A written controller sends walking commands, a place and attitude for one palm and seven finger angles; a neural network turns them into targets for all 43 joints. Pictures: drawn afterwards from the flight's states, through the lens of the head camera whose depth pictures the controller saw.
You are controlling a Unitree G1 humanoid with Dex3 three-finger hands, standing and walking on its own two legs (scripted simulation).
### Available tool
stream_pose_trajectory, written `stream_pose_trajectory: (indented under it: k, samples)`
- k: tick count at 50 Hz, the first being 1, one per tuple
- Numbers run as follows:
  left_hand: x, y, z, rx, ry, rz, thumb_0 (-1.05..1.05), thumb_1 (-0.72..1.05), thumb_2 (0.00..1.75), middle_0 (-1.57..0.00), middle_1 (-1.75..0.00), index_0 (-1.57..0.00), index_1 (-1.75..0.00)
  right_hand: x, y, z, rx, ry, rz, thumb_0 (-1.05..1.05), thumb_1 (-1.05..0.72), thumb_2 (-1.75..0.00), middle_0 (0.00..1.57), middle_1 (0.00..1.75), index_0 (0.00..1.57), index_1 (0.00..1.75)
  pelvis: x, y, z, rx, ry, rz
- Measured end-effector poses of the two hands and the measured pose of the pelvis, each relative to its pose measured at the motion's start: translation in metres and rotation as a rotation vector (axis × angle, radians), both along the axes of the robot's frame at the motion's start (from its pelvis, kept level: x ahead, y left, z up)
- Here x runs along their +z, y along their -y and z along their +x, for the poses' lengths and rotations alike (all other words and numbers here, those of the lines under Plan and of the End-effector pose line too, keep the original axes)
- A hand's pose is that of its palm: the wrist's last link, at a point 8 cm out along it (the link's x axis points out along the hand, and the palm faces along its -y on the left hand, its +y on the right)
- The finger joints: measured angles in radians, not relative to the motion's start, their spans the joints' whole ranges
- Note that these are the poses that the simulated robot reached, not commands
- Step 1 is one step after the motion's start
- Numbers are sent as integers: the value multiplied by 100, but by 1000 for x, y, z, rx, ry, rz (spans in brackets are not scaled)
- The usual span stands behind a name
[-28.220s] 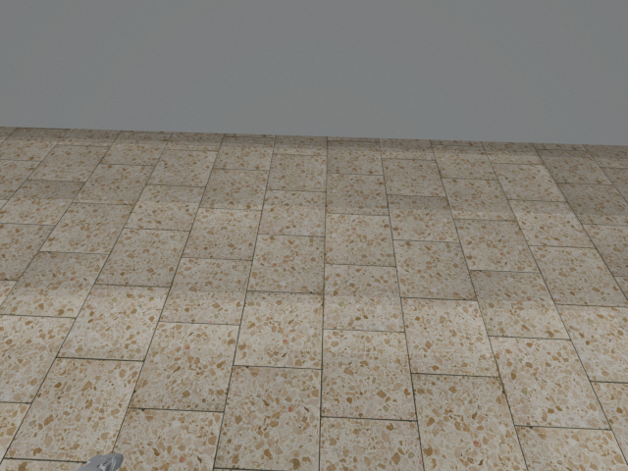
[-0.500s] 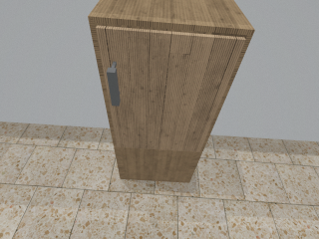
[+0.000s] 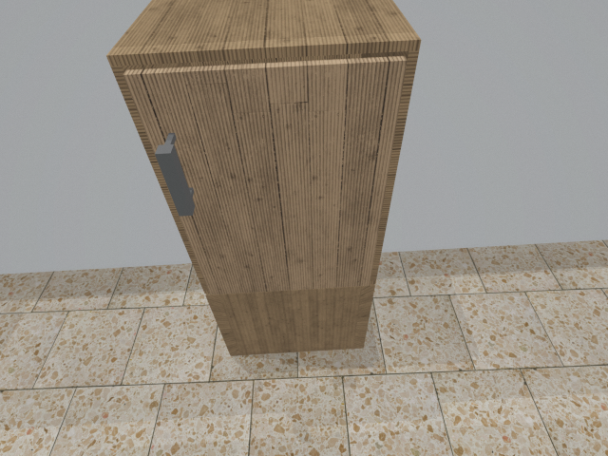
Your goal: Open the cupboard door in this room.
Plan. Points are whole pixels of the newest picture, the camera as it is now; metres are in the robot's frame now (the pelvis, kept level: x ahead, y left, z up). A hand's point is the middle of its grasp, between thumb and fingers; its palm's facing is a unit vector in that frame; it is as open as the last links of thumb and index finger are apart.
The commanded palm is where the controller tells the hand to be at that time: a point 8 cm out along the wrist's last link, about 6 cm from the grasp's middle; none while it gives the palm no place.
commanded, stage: look again from close up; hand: left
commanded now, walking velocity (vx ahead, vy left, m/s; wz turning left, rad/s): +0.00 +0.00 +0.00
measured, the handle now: (179, 174) +0.55 +0.24 +0.08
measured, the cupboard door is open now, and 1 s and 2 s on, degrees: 0 0 0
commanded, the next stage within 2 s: raise the hand with hooked fingers in 0.12 s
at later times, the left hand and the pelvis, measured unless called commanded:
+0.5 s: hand (151, 414) +0.18 +0.20 +0.01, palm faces +0.10 -1.00 -0.01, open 7.9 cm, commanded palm +0.11 +0.26 -0.04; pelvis -0.05 +0.02 -0.04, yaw +0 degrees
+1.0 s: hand (122, 413) +0.18 +0.24 +0.00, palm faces +0.06 -1.00 -0.05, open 10.7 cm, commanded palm +0.15 +0.29 +0.01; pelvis -0.05 +0.04 -0.06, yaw +1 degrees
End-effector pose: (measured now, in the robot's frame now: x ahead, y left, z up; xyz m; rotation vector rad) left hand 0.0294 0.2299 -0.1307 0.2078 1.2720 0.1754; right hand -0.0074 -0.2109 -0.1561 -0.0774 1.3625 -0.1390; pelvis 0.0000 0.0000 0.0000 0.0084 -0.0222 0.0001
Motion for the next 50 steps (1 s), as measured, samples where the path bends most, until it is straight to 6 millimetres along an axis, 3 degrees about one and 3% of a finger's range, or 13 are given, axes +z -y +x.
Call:
stream_pose_trajectory:
  k: [12,13,16,19,23,25,27,31,33,37,42,46,50]
  samples:
    - [-5,-1,-21,10,-34,-24,1,92,90,-20,-30,-20,-30,8,2,-17,8,-35,-21,1,-91,-90,20,30,20,30,2,-2,-8,-7,-5,-4]
    - [0,-3,-15,61,14,-36,1,92,90,-20,-30,-20,-30,10,4,-14,4,-7,-32,1,-91,-90,20,30,20,30,2,-4,-10,-12,-6,-7]
    - [49,-13,32,113,401,-3,2,91,89,-21,-31,-20,-31,22,12,11,-5,205,-101,1,-91,-90,20,30,20,30,0,-9,-15,-6,-12,-1]
    - [101,-20,80,103,780,-7,2,88,88,-21,-33,-20,-33,34,22,50,24,420,-146,1,-91,-90,20,30,20,30,-6,-14,-25,23,-46,1]
    - [137,-22,119,-18,1197,-76,2,81,85,-21,-37,-20,-37,52,30,107,101,682,-185,1,-91,-90,20,30,20,30,-27,-17,-40,14,-134,9]
    - [137,-19,122,-108,1333,-128,1,77,84,-21,-39,-20,-39,59,31,132,148,790,-200,1,-91,-90,20,30,20,30,-43,-18,-47,7,-171,11]
    - [125,-17,117,-159,1365,-178,1,73,82,-21,-42,-21,-42,65,30,154,186,871,-210,1,-91,-90,20,30,20,30,-58,-20,-51,3,-192,13]
    - [90,-24,96,-104,1235,-226,1,64,78,-22,-47,-22,-48,71,15,183,233,954,-210,1,-91,-90,20,30,20,30,-75,-23,-54,13,-209,2]
    - [84,-32,85,-60,1181,-193,1,59,76,-23,-50,-22,-50,71,3,190,253,962,-197,1,-91,-90,20,30,20,30,-77,-24,-53,20,-209,-12]
    - [100,-45,76,-44,1217,-101,2,49,72,-23,-56,-23,-56,58,-24,186,296,912,-149,1,-91,-90,20,30,20,30,-78,-26,-52,39,-206,-42]
    - [125,-48,98,-134,1300,-103,2,38,67,-24,-64,-23,-64,30,-48,157,300,789,-76,1,-91,-90,21,30,20,30,-75,-30,-55,52,-206,-63]
    - [130,-50,118,-177,1236,-145,1,28,63,-24,-70,-24,-70,18,-51,128,234,697,-52,2,-90,-90,21,30,21,30,-67,-33,-54,41,-201,-57]
    - [136,-60,126,-148,1192,-130,1,19,59,-25,-76,-25,-76,19,-40,104,172,645,-73,2,-90,-90,21,30,21,30,-58,-35,-51,27,-194,-46]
